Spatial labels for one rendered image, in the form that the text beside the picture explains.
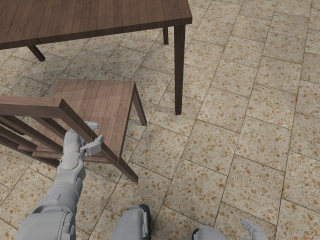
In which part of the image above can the robot thigh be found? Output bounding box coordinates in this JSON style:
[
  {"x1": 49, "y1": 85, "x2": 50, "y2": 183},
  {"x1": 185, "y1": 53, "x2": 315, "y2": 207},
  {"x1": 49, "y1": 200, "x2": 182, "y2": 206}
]
[
  {"x1": 193, "y1": 227, "x2": 228, "y2": 240},
  {"x1": 110, "y1": 209, "x2": 148, "y2": 240}
]

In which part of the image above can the left robot thigh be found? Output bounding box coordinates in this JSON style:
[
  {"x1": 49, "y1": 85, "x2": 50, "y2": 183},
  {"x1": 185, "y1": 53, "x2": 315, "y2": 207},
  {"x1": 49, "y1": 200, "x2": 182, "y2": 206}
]
[{"x1": 110, "y1": 209, "x2": 148, "y2": 240}]

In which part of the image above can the robot left hand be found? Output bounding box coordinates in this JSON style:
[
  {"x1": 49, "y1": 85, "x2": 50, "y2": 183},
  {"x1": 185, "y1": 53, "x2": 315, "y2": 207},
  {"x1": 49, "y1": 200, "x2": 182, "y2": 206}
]
[{"x1": 63, "y1": 121, "x2": 104, "y2": 158}]

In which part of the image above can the robot right hand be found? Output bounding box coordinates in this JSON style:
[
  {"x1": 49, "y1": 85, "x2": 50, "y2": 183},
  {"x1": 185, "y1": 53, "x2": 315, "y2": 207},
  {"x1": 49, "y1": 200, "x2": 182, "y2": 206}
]
[{"x1": 240, "y1": 218, "x2": 269, "y2": 240}]

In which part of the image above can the table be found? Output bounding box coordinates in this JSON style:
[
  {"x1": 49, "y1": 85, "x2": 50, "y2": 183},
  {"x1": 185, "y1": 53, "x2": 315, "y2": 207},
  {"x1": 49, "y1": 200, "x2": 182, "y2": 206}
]
[{"x1": 0, "y1": 0, "x2": 193, "y2": 135}]

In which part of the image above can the robot left forearm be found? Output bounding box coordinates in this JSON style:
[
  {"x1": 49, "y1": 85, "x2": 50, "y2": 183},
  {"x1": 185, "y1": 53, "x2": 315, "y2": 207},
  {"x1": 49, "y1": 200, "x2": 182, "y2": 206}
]
[{"x1": 15, "y1": 152, "x2": 86, "y2": 240}]

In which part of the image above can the right robot thigh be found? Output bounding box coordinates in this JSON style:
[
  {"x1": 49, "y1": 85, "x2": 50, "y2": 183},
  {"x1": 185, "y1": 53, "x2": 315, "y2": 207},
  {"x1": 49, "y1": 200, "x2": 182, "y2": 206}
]
[{"x1": 193, "y1": 227, "x2": 228, "y2": 240}]

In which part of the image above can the chair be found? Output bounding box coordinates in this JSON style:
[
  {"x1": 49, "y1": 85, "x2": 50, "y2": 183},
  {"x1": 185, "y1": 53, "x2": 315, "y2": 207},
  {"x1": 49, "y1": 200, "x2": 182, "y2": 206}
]
[{"x1": 0, "y1": 78, "x2": 147, "y2": 183}]

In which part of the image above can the left robot upper arm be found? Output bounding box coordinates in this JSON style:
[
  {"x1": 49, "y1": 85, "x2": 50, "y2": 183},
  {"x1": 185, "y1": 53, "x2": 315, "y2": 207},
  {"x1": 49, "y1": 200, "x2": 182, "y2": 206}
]
[{"x1": 17, "y1": 211, "x2": 76, "y2": 240}]

